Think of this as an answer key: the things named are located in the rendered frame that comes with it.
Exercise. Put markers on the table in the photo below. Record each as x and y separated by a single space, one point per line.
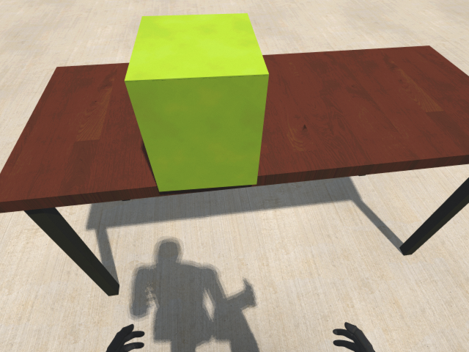
328 114

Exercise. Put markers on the robot left hand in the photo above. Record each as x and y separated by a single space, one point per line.
126 334

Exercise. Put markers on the robot right hand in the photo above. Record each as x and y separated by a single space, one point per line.
360 342

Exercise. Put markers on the carton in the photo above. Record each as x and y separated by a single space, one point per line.
198 87

